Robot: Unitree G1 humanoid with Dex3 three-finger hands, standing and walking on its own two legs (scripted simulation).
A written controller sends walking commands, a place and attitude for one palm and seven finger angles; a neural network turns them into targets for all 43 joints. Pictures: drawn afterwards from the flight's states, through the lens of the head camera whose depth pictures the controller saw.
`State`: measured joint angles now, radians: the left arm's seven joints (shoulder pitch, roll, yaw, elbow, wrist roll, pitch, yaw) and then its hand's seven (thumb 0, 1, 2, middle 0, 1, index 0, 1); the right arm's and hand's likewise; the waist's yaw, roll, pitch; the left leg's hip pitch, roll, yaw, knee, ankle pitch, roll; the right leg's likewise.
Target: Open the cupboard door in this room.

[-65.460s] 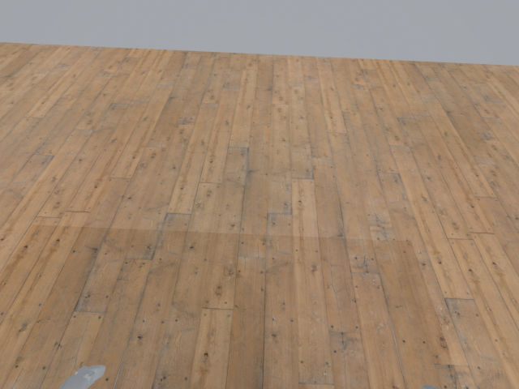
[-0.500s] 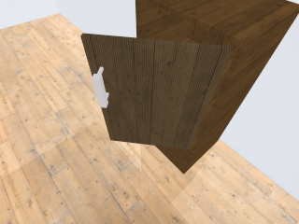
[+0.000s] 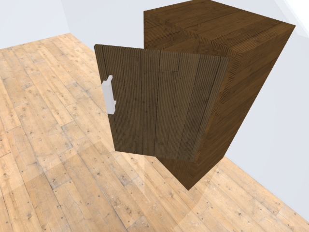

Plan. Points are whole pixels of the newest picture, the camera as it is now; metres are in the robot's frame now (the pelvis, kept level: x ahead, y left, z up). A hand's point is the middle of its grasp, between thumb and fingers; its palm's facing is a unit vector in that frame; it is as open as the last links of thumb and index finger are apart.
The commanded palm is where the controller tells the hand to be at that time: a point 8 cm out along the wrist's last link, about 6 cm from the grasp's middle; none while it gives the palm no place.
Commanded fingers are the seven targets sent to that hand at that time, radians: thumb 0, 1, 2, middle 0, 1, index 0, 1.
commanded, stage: come to a stop and stand still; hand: left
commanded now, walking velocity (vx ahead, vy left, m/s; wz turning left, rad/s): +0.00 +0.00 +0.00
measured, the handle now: (110, 94) +0.56 +0.21 +0.03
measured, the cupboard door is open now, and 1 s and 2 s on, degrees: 42 42 42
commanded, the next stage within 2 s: none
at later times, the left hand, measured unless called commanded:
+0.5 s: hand out of the picture -0.04 +0.23 -0.17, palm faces +0.02 -0.98 -0.20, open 7.4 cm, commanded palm none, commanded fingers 0.00 0.90 0.90 -0.20 -0.30 -0.20 -0.30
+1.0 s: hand out of the picture -0.11 +0.21 -0.17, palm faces +0.06 -0.99 -0.14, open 7.3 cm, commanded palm none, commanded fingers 0.00 0.90 0.90 -0.20 -0.30 -0.20 -0.30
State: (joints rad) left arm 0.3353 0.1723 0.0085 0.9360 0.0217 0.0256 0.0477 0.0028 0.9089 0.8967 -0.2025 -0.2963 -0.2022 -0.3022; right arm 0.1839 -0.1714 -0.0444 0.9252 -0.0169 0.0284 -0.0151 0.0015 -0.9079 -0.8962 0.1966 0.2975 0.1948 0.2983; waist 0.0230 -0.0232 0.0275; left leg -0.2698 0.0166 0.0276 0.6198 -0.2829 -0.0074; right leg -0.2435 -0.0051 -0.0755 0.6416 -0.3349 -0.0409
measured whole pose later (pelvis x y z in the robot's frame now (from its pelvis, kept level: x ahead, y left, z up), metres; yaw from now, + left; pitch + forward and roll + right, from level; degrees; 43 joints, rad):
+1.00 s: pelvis -0.07 +0.06 +0.01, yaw -1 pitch -3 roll -1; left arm 0.41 0.12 0.02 1.06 0.03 0.01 0.04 0.00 0.91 0.90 -0.20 -0.30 -0.20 -0.30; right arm 0.27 -0.14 -0.04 1.07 -0.01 0.03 -0.01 0.00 -0.91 -0.90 0.20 0.30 0.20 0.30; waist 0.01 -0.01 0.01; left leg -0.33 -0.03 0.07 0.48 -0.18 0.07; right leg -0.32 -0.02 0.02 0.52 -0.28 0.00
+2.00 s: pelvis -0.13 +0.09 +0.01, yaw -5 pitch +0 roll +0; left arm 0.33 0.10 0.00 1.11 0.01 0.00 0.04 0.00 0.91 0.90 -0.20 -0.30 -0.20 -0.30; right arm 0.28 -0.11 -0.01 1.14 -0.01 -0.01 -0.04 0.00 -0.91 -0.90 0.20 0.30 0.20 0.30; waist 0.00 -0.05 0.06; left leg -0.26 -0.01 0.11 0.49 -0.22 0.06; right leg -0.07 -0.02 -0.01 0.44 -0.36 0.02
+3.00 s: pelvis -0.14 +0.07 +0.01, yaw -5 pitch -1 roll +0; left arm 0.42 0.11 0.01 1.12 0.02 -0.01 0.03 0.00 0.91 0.90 -0.20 -0.30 -0.20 -0.30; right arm 0.32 -0.12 -0.02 1.17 -0.02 0.01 -0.02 0.00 -0.91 -0.90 0.20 0.30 0.20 0.30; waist 0.00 -0.02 0.00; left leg -0.27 0.01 0.10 0.50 -0.22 0.03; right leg -0.09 0.00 -0.02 0.47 -0.37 -0.02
